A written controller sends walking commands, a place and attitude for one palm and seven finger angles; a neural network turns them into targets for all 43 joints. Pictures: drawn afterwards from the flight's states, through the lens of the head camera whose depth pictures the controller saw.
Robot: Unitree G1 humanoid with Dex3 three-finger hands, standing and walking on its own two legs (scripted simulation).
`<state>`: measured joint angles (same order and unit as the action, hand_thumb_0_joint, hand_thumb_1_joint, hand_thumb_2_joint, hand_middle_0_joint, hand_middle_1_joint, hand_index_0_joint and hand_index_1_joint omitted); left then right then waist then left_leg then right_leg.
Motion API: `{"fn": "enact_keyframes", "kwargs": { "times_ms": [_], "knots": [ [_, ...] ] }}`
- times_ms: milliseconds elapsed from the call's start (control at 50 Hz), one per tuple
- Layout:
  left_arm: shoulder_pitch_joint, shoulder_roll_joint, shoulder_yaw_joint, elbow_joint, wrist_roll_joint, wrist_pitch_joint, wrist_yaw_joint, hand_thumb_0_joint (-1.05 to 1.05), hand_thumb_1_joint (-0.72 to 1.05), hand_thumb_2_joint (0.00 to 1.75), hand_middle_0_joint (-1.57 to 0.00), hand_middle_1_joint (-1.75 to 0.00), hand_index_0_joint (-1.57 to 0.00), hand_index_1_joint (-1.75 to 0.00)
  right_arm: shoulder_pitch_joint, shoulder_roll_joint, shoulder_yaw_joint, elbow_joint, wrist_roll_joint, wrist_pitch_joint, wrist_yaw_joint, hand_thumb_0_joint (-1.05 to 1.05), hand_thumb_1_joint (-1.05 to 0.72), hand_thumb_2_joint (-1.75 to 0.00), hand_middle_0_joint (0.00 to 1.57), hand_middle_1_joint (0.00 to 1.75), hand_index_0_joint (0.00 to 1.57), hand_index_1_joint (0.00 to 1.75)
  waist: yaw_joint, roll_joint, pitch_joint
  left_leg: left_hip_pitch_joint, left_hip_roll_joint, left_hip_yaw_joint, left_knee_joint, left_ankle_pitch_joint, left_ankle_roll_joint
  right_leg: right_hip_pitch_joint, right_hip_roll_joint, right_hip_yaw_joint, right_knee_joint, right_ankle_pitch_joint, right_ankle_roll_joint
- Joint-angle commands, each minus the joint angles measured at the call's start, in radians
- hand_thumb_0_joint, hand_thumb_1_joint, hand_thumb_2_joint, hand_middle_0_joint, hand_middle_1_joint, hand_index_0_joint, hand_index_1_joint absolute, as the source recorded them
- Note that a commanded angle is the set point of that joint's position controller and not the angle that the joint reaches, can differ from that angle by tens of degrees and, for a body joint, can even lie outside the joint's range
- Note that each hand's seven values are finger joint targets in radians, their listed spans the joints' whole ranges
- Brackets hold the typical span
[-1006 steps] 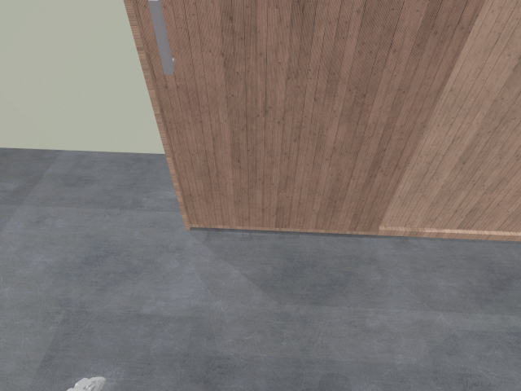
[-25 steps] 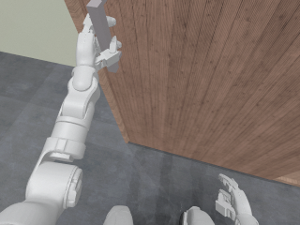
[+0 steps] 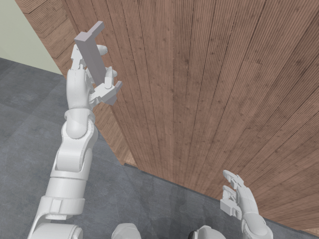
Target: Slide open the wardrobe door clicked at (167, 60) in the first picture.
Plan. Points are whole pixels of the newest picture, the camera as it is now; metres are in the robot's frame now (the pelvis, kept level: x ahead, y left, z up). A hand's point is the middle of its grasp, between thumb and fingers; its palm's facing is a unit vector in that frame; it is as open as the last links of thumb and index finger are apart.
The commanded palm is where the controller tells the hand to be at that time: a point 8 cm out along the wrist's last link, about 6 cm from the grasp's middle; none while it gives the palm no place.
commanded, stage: step sideways, sliding the door along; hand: left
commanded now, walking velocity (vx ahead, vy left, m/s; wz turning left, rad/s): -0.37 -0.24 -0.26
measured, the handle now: (105, 67) +0.42 +0.20 +0.17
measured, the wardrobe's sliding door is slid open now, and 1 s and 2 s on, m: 0.11 0.38 0.45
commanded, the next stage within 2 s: stop walking and hold the door there in 1.70 s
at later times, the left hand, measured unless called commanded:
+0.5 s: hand (171, 103) +0.34 +0.04 +0.17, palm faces +0.21 -0.98 -0.06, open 6.9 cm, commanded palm +0.30 +0.02 +0.17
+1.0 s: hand (237, 125) +0.31 -0.08 +0.17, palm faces +0.06 -1.00 -0.07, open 6.9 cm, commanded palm +0.28 -0.09 +0.17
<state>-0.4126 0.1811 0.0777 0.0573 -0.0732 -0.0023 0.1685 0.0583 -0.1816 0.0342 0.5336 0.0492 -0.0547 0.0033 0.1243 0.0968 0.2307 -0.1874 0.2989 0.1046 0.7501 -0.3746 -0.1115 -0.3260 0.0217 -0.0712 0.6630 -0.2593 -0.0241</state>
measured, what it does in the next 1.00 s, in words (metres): steps to the right: left foot, then right foot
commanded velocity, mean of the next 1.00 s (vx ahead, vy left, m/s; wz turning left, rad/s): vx -0.33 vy -0.27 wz -0.14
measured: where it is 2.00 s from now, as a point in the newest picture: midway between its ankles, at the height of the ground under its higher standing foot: outside the picture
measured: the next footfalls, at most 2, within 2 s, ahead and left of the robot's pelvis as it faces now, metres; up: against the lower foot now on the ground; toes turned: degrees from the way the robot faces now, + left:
left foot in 0.20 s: +0.02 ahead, +0.12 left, +0.00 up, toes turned +8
right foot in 0.48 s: +0.05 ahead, -0.22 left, +0.00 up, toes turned -9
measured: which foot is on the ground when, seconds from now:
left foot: up 0.00-0.18, down 0.20-0.50, up 0.52-0.70, down 0.72-1.00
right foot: down 0.00-0.20, up 0.22-0.46, down 0.48-0.74, up 0.76-1.00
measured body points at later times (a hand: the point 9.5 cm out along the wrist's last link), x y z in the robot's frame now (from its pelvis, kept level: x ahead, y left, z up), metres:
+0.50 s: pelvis -0.01 -0.09 +0.01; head +0.07 -0.10 +0.45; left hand +0.32 +0.09 +0.17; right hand +0.21 -0.27 -0.08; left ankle -0.01 +0.11 -0.71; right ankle +0.01 -0.21 -0.72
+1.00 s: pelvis -0.07 -0.17 +0.02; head +0.00 -0.18 +0.46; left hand +0.30 -0.03 +0.18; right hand +0.11 -0.39 -0.08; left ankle -0.04 +0.02 -0.72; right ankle -0.06 -0.32 -0.70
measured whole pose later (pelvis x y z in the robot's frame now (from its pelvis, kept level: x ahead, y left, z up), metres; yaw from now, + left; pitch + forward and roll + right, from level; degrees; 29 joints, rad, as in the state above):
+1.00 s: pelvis -0.07 -0.17 +0.02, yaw -12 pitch -2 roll -2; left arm -0.27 0.15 0.04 -0.06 -0.04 -0.01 0.19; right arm 0.09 -0.16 0.02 0.55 0.01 -0.04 0.02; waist 0.11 0.06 0.18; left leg -0.18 0.26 0.13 0.53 -0.27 -0.13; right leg -0.33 0.00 -0.01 0.67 -0.29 0.02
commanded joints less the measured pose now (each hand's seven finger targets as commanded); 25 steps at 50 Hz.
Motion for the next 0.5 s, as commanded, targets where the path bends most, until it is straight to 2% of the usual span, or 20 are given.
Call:
{"fn": "enact_keyframes", "kwargs": {
  "times_ms": [0,40,60,80,100,120,140,160,180,200,220,240,260,280,320,380,420,440,460,480],
  "knots": [
    [-0.237,0.059,-0.195,-0.537,0.027,-0.162,-0.068,0.0,0.9,0.9,-0.45,-1.4,-0.45,-1.4,-0.074,-0.089,-0.056,-0.141,-0.006,-0.069,-0.05,0.0,-0.9,-0.9,0.2,0.3,0.2,0.3,-0.068,-0.366,-0.609,-0.192,-0.254,-0.114,0.396,-0.367,0.06,0.371,-0.33,0.44,-0.135,1.381,-0.121],
    [-0.276,-0.022,-0.252,-0.641,0.021,-0.188,-0.064,0.0,0.9,0.9,-0.45,-1.4,-0.45,-1.4,-0.071,-0.059,-0.024,-0.128,-0.008,-0.075,-0.037,0.0,-0.9,-0.9,0.2,0.3,0.2,0.3,-0.092,-0.302,-0.62,-0.272,-0.229,-0.164,0.263,-0.324,0.058,0.478,-0.331,0.434,-0.119,1.285,-0.159],
    [-0.319,-0.019,-0.251,-0.69,0.015,-0.203,-0.053,0.0,0.9,0.9,-0.45,-1.4,-0.45,-1.4,-0.086,-0.064,-0.023,-0.101,-0.009,-0.073,-0.033,0.0,-0.9,-0.9,0.2,0.3,0.2,0.3,-0.11,-0.223,-0.628,-0.244,-0.211,-0.138,0.095,-0.261,0.051,0.494,-0.32,0.404,-0.101,1.299,-0.167],
    [-0.269,-0.046,-0.271,-0.662,0.015,-0.218,-0.052,0.0,0.9,0.9,-0.45,-1.4,-0.45,-1.4,-0.076,-0.061,-0.026,-0.099,-0.008,-0.054,-0.033,0.0,-0.9,-0.9,0.2,0.3,0.2,0.3,-0.122,-0.252,-0.645,-0.199,-0.215,-0.106,-0.05,-0.156,0.037,0.521,-0.286,0.336,-0.081,1.264,-0.149],
    [-0.257,-0.028,-0.255,-0.672,0.021,-0.234,-0.05,0.0,0.9,0.9,-0.45,-1.4,-0.45,-1.4,-0.076,-0.073,-0.036,-0.102,-0.011,-0.033,-0.036,0.0,-0.9,-0.9,0.2,0.3,0.2,0.3,-0.127,-0.245,-0.672,-0.114,-0.21,-0.066,-0.14,-0.014,0.028,0.497,-0.258,0.309,-0.062,1.214,-0.134],
    [-0.248,-0.025,-0.267,-0.681,0.027,-0.244,-0.052,0.0,0.9,0.9,-0.45,-1.4,-0.45,-1.4,-0.078,-0.085,-0.051,-0.106,-0.015,-0.017,-0.039,0.0,-0.9,-0.9,0.2,0.3,0.2,0.3,-0.131,-0.247,-0.699,0.007,-0.182,-0.05,-0.206,0.155,0.031,0.439,-0.242,0.288,-0.049,1.145,-0.115],
    [-0.249,-0.037,-0.293,-0.694,0.027,-0.252,-0.058,0.0,0.9,0.9,-0.45,-1.4,-0.45,-1.4,-0.081,-0.098,-0.064,-0.117,-0.017,-0.005,-0.038,0.0,-0.9,-0.9,0.2,0.3,0.2,0.3,-0.139,-0.237,-0.711,0.162,-0.123,-0.07,-0.231,0.367,0.056,0.312,-0.219,0.257,-0.034,1.004,-0.08],
    [-0.24,-0.03,-0.303,-0.719,0.023,-0.252,-0.065,0.0,0.9,0.9,-0.45,-1.4,-0.45,-1.4,-0.094,-0.135,-0.079,-0.135,-0.01,0.001,-0.037,0.0,-0.9,-0.9,0.2,0.3,0.2,0.3,-0.134,-0.071,-0.725,0.378,0.035,-0.192,-0.257,0.869,0.123,0.073,-0.145,0.198,0.022,0.584,-0.005],
    [-0.178,-0.112,-0.349,-0.674,0.027,-0.239,-0.081,0.0,0.9,0.9,-0.45,-1.4,-0.45,-1.4,-0.104,-0.138,-0.087,-0.168,-0.018,0.005,-0.012,0.0,-0.9,-0.9,0.2,0.3,0.2,0.3,-0.106,0.108,-0.736,0.507,0.215,-0.314,-0.249,1.303,0.232,-0.125,-0.067,0.15,0.139,-0.048,0.045],
    [-0.171,-0.15,-0.378,-0.638,0.056,-0.235,-0.09,0.0,0.9,0.9,-0.45,-1.4,-0.45,-1.4,-0.095,-0.133,-0.081,-0.183,-0.022,0.003,0.013,0.0,-0.9,-0.9,0.2,0.3,0.2,0.3,-0.093,0.126,-0.718,0.5,0.233,-0.263,-0.224,1.375,0.281,-0.174,-0.044,0.185,0.274,-0.287,0.042],
    [-0.198,-0.152,-0.374,-0.637,0.07,-0.228,-0.092,0.0,0.9,0.9,-0.45,-1.4,-0.45,-1.4,-0.112,-0.141,-0.079,-0.186,-0.026,-0.007,0.02,0.0,-0.9,-0.9,0.2,0.3,0.2,0.3,-0.094,0.129,-0.649,0.468,0.205,-0.176,-0.232,1.264,0.267,-0.212,-0.024,0.182,0.31,-0.27,0.04],
    [-0.266,-0.149,-0.376,-0.684,0.081,-0.225,-0.088,0.0,0.9,0.9,-0.45,-1.4,-0.45,-1.4,-0.115,-0.127,-0.071,-0.184,-0.039,-0.017,0.017,0.0,-0.9,-0.9,0.2,0.3,0.2,0.3,-0.106,0.174,-0.604,0.39,0.197,-0.129,-0.243,1.184,0.241,-0.203,-0.039,0.158,0.333,-0.251,0.043],
    [-0.298,-0.147,-0.371,-0.691,0.083,-0.219,-0.081,0.0,0.9,0.9,-0.45,-1.4,-0.45,-1.4,-0.109,-0.128,-0.073,-0.178,-0.039,-0.022,0.014,0.0,-0.9,-0.9,0.2,0.3,0.2,0.3,-0.114,0.212,-0.581,0.402,0.181,-0.111,-0.237,1.192,0.228,-0.216,-0.042,0.147,0.346,-0.236,0.046],
    [-0.268,-0.155,-0.379,-0.648,0.087,-0.205,-0.077,0.0,0.9,0.9,-0.45,-1.4,-0.45,-1.4,-0.1,-0.127,-0.07,-0.175,-0.038,-0.023,0.018,0.0,-0.9,-0.9,0.2,0.3,0.2,0.3,-0.114,0.197,-0.527,0.415,0.166,-0.078,-0.237,1.227,0.215,-0.234,-0.039,0.124,0.317,-0.205,0.049],
    [-0.201,-0.172,-0.383,-0.598,0.085,-0.174,-0.077,0.0,0.9,0.9,-0.45,-1.4,-0.45,-1.4,-0.08,-0.131,-0.075,-0.181,-0.035,-0.021,0.023,0.0,-0.9,-0.9,0.2,0.3,0.2,0.3,-0.115,0.178,-0.517,0.452,0.127,-0.025,-0.221,1.247,0.189,-0.207,-0.018,0.069,0.202,-0.129,0.049],
    [-0.188,-0.146,-0.367,-0.613,0.083,-0.173,-0.076,0.0,0.9,0.9,-0.45,-1.4,-0.45,-1.4,-0.079,-0.127,-0.07,-0.184,-0.029,-0.032,0.022,0.0,-0.9,-0.9,0.2,0.3,0.2,0.3,-0.123,0.145,-0.522,0.45,0.099,0.004,-0.174,1.257,0.168,-0.114,0.015,0.006,0.02,-0.035,0.052],
    [-0.174,-0.124,-0.35,-0.64,0.078,-0.184,-0.075,0.0,0.9,0.9,-0.45,-1.4,-0.45,-1.4,-0.083,-0.12,-0.061,-0.182,-0.019,-0.043,0.022,0.0,-0.9,-0.9,0.2,0.3,0.2,0.3,-0.12,0.14,-0.544,0.401,0.08,0.022,-0.106,1.137,0.148,0.005,0.012,-0.008,-0.135,0.11,0.049],
    [-0.164,-0.103,-0.339,-0.662,0.077,-0.192,-0.074,0.0,0.9,0.9,-0.45,-1.4,-0.45,-1.4,-0.083,-0.112,-0.056,-0.182,-0.01,-0.048,0.019,0.0,-0.9,-0.9,0.2,0.3,0.2,0.3,-0.117,0.087,-0.569,0.35,0.047,0.027,-0.046,0.989,0.134,0.095,-0.006,0.001,-0.213,0.28,0.047],
    [-0.165,-0.067,-0.322,-0.683,0.08,-0.197,-0.069,0.0,0.9,0.9,-0.45,-1.4,-0.45,-1.4,-0.081,-0.107,-0.052,-0.18,-0.006,-0.051,0.011,0.0,-0.9,-0.9,0.2,0.3,0.2,0.3,-0.118,0.02,-0.58,0.258,-0.016,0.046,0.008,0.757,0.105,0.186,-0.07,0.057,-0.249,0.616,0.026],
    [-0.137,-0.018,-0.299,-0.683,0.074,-0.202,-0.062,0.0,0.9,0.9,-0.45,-1.4,-0.45,-1.4,-0.088,-0.079,-0.045,-0.182,-0.009,-0.047,-0.003,0.0,-0.9,-0.9,0.2,0.3,0.2,0.3,-0.116,-0.157,-0.601,0.046,-0.113,0.056,0.097,0.273,0.063,0.322,-0.222,0.206,-0.211,1.097,-0.035]
  ]
}}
